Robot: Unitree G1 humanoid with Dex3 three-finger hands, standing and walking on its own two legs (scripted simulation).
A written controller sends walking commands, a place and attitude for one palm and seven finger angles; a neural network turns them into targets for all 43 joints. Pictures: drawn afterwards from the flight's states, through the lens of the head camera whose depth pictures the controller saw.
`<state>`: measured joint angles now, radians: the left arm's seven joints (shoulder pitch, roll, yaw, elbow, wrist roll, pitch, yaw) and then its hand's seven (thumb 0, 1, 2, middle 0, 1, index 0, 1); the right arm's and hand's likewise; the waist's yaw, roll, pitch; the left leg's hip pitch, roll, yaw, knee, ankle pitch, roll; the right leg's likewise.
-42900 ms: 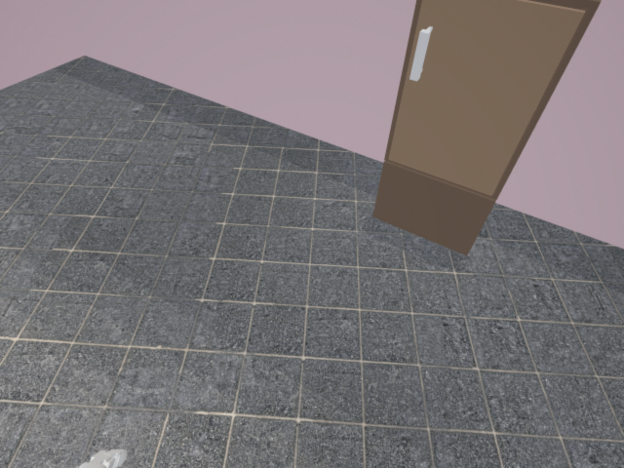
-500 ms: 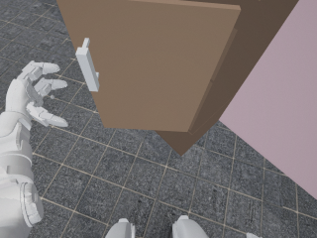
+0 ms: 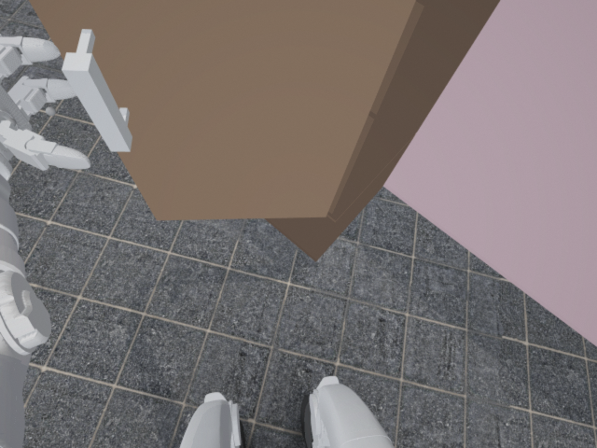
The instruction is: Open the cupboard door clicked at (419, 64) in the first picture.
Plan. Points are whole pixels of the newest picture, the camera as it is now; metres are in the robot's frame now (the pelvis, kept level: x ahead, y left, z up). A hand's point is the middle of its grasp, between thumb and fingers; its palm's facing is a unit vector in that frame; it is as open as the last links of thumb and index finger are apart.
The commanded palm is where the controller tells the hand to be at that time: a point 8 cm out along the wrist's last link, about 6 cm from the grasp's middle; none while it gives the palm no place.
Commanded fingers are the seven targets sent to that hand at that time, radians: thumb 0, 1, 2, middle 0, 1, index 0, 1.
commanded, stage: move the hooked fingers beside the handle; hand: left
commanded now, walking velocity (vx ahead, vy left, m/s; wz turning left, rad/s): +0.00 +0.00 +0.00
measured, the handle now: (105, 95) +0.55 +0.19 +0.08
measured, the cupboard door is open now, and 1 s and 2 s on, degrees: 45 45 44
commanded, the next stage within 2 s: slide the fingers in behind the handle in 0.74 s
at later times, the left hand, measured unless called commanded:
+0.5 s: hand (39, 122) +0.50 +0.26 +0.08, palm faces -0.06 -1.00 +0.00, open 14.0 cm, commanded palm +0.48 +0.29 +0.08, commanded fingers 0.00 -0.50 0.30 -0.30 -1.20 -0.30 -1.20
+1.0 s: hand (61, 125) +0.50 +0.23 +0.08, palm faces -0.06 -1.00 +0.00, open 14.0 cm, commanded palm +0.48 +0.28 +0.08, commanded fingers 0.00 -0.50 0.30 -0.30 -1.20 -0.30 -1.20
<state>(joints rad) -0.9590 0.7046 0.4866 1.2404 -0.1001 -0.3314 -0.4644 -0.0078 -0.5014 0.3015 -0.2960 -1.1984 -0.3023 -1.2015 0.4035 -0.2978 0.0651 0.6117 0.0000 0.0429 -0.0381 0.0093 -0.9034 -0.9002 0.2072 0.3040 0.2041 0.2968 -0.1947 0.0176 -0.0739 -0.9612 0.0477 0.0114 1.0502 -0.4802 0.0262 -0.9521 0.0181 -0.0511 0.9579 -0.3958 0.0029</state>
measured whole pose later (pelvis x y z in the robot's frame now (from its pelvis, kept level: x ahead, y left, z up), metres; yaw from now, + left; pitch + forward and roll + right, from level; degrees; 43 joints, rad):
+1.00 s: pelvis +0.00 +0.00 +0.00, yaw +1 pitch +21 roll -3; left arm -0.91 0.63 0.43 1.20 -0.13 -0.35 -0.45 -0.01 -0.50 0.30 -0.29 -1.20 -0.30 -1.20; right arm 0.39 -0.29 0.06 0.61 0.00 0.07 -0.03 0.01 -0.90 -0.90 0.21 0.30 0.20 0.30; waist -0.17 0.02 -0.08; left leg -0.94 0.04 0.00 1.05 -0.48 0.03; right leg -0.92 0.01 -0.06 0.95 -0.40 0.00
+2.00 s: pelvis +0.01 +0.00 +0.01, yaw +1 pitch +21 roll -3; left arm -0.85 0.42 0.31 1.09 -0.13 -0.37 -0.27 -0.01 -0.50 0.30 -0.29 -1.20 -0.30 -1.21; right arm 0.39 -0.25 0.04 0.63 -0.01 0.06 0.01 0.01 -0.90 -0.90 0.21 0.30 0.20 0.30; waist -0.15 0.03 -0.11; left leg -0.90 0.03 0.01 1.02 -0.49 0.03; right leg -0.89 0.01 -0.05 0.94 -0.42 0.01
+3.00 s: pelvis +0.01 -0.01 +0.00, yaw +1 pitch +20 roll -2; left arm -0.85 0.43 0.33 1.12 -0.12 -0.40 -0.24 0.00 0.31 0.65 -0.34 -1.29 -0.34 -1.29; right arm 0.38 -0.26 0.03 0.63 -0.01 0.04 0.00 0.01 -0.90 -0.90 0.21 0.30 0.20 0.30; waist -0.14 0.03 -0.10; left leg -0.90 0.03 0.01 1.02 -0.49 0.02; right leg -0.90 0.01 -0.05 0.96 -0.42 -0.01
